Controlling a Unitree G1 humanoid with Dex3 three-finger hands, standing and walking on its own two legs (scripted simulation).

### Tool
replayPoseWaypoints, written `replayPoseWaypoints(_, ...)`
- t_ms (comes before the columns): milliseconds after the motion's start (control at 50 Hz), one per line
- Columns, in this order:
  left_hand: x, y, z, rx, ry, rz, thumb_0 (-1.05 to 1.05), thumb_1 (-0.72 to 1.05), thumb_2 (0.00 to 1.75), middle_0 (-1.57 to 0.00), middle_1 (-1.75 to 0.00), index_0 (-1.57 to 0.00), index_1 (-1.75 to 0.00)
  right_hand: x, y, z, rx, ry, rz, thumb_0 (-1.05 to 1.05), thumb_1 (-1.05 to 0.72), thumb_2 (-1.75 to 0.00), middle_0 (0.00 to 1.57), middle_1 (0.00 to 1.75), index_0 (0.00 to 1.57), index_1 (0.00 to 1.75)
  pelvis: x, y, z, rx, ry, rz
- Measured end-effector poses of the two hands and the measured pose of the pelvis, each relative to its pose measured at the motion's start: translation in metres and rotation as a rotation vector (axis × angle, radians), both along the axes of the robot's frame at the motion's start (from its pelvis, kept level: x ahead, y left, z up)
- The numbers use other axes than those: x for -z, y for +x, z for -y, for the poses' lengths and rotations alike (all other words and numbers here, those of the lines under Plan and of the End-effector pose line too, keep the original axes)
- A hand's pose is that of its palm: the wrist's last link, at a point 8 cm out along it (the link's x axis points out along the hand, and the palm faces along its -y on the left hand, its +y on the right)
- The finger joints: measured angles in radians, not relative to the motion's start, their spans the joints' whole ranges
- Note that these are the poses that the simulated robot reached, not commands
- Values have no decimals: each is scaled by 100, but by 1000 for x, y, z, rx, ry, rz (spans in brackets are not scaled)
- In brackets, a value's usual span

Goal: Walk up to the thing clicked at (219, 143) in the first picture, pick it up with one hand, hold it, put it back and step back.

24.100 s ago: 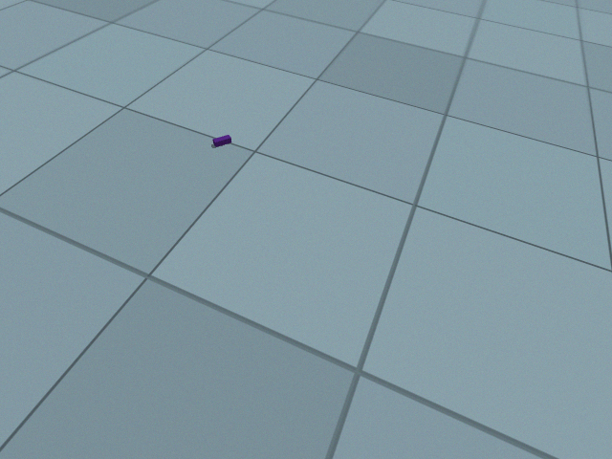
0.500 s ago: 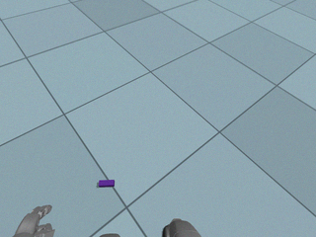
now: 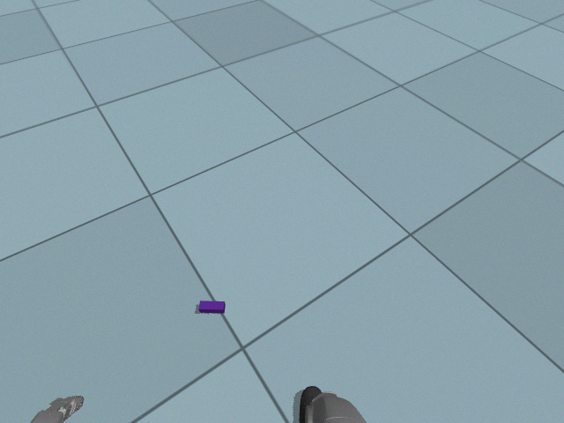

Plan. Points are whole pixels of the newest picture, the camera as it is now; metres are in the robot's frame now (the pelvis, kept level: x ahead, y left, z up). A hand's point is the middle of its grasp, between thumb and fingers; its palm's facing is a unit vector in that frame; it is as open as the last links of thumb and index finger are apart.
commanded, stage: walk up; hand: left
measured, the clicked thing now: (212, 307) +0.59 +0.23 -0.74
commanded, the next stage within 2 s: none
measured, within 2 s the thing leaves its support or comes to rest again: neither
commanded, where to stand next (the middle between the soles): +0.19 +0.02 m, yaw -5 degrees
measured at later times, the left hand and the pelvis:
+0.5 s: hand out of the picture +0.05 +0.26 -0.11, palm faces -0.04 -0.89 -0.44, open 7.3 cm; pelvis +0.02 -0.02 +0.01, yaw -4 degrees
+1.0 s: hand (67, 414) +0.16 +0.33 -0.17, palm faces -0.14 -0.92 -0.37, open 7.3 cm; pelvis +0.07 +0.06 -0.01, yaw -7 degrees
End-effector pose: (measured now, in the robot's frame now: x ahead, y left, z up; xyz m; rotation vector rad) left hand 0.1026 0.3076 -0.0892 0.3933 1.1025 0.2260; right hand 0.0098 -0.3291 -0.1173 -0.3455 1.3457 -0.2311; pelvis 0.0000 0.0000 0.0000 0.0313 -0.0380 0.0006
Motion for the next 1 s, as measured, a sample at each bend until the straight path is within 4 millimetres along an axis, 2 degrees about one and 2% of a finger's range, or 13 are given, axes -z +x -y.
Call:
replayPoseWaypoints(60,0,-16,-8,-13,-3,8,0,91,90,-21,-30,-21,-30,-9,-44,-6,45,-16,-25,0,-91,-90,21,30,20,30,-4,-11,-4,8,-5,32)
replayPoseWaypoints(100,-2,-26,-11,-22,-12,-4,0,91,90,-20,-30,-21,-30,-15,-65,-10,81,-15,-30,0,-91,-90,21,30,20,30,-9,-14,-4,-6,-18,37)
replayPoseWaypoints(140,-5,-36,-13,-30,-27,-12,0,91,90,-20,-30,-21,-30,-21,-77,-12,89,-15,-37,0,-91,-90,21,30,20,30,-15,-16,-3,-9,-24,41)
replayPoseWaypoints(180,-9,-47,-15,-30,-36,-23,0,91,90,-20,-30,-21,-30,-24,-77,-11,86,-14,-24,1,-90,-90,21,30,20,30,-18,-18,-3,5,-28,39)
replayPoseWaypoints(300,-13,-74,-19,-14,-9,-121,0,91,90,-20,-30,-21,-30,-21,-38,-1,53,1,95,1,-90,-90,21,30,20,30,-15,-14,3,50,-16,15)
replayPoseWaypoints(400,-11,-64,-8,-3,43,-117,1,91,90,-20,-30,-21,-30,-4,4,15,12,20,151,0,-90,-90,21,30,20,30,-2,-1,18,69,-48,18)
replayPoseWaypoints(440,-12,-60,-1,-3,46,-83,0,91,90,-20,-30,-21,-30,-1,20,15,-6,33,146,0,-91,-90,21,30,20,30,-1,5,21,62,-58,17)
replayPoseWaypoints(520,-19,-57,8,-8,28,-83,0,91,90,-20,-30,-21,-30,-9,58,10,-36,60,183,0,-91,-90,20,30,20,30,-10,19,19,76,-40,19)
replayPoseWaypoints(600,-21,-50,4,2,26,-101,0,90,90,-21,-30,-21,-30,-16,89,3,-50,62,222,0,-91,-90,21,30,20,30,-13,34,10,78,-39,21)
replayPoseWaypoints(700,-14,-30,-19,24,30,-114,0,90,90,-21,-30,-21,-30,-20,120,-13,-53,42,220,0,-91,-90,20,30,20,30,-9,55,-9,65,-52,17)
replayPoseWaypoints(800,19,7,-54,29,16,-118,0,90,90,-21,-30,-21,-30,-12,148,-44,-40,-4,235,0,-91,-90,20,30,20,30,10,72,-37,66,-41,22)
replayPoseWaypoints(920,38,48,-61,57,-28,-106,0,91,90,-20,-30,-21,-30,-16,153,-82,-26,3,249,0,-91,-90,21,30,20,30,9,69,-54,92,-49,26)
replayPoseWaypoints(1000,41,58,-61,82,-43,-113,0,91,90,-20,-30,-21,-30,-20,149,-86,-17,-11,279,0,-90,-90,21,30,20,30,9,67,-58,116,-42,14)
